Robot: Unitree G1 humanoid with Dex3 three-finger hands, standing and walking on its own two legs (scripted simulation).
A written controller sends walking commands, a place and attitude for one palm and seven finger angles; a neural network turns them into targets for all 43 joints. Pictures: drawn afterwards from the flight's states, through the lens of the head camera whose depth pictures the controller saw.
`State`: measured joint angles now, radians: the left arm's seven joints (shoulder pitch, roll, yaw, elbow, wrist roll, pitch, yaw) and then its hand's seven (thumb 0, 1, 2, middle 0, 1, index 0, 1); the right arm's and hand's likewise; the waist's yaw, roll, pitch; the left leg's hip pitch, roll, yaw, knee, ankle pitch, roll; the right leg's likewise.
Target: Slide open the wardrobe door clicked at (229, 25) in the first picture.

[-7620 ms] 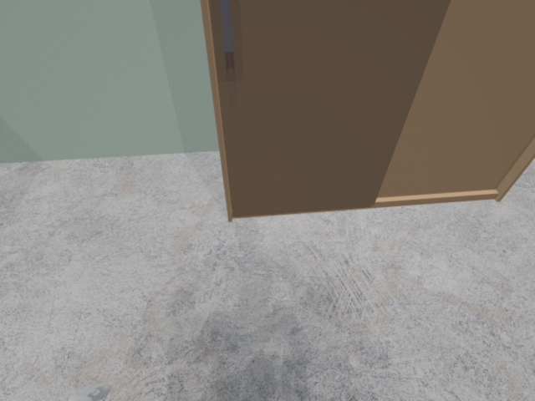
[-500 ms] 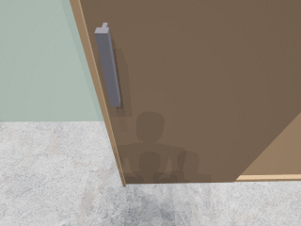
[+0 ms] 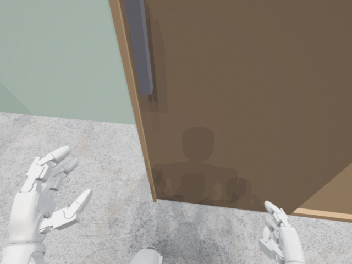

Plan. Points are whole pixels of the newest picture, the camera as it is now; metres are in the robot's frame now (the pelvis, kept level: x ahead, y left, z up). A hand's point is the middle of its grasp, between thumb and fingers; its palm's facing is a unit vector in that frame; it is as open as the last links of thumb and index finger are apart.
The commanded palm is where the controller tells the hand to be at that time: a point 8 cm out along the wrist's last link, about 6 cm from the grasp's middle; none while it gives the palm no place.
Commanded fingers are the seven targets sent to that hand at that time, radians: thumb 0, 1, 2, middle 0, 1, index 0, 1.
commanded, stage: raise the hand with hooked fingers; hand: left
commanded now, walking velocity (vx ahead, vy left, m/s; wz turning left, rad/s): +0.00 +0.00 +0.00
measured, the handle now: (143, 44) +0.49 +0.14 +0.25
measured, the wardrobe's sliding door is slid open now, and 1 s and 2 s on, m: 0.00 0.00 0.00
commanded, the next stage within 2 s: move the hooked fingers beside the handle in 1.48 s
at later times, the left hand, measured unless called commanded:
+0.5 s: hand (66, 140) +0.28 +0.25 +0.17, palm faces +0.02 -0.99 -0.10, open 12.7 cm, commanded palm +0.25 +0.30 +0.19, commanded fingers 0.00 -0.43 0.33 -0.29 -1.15 -0.29 -1.15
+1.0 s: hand (3, 72) +0.31 +0.31 +0.29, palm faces +0.12 -0.99 -0.08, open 14.0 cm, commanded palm +0.28 +0.35 +0.28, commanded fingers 0.00 -0.50 0.30 -0.30 -1.20 -0.30 -1.20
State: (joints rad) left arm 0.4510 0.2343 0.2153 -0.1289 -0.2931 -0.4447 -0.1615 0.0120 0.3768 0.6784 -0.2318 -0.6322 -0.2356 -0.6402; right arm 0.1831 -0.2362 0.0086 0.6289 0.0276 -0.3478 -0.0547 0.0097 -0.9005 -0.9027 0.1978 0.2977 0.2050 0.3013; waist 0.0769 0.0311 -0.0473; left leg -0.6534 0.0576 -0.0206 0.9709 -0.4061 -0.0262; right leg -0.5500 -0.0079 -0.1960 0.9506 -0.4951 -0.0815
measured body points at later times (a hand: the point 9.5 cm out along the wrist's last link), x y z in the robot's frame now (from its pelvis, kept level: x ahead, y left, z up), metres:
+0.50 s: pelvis +0.02 +0.03 +0.04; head +0.03 +0.03 +0.49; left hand +0.27 +0.30 +0.17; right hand +0.17 -0.24 -0.02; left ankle +0.05 +0.15 -0.68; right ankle +0.01 -0.06 -0.68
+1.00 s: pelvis +0.01 +0.05 +0.06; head -0.03 +0.04 +0.51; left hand +0.30 +0.36 +0.29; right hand +0.22 -0.17 +0.00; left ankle +0.05 +0.15 -0.68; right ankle +0.01 -0.06 -0.68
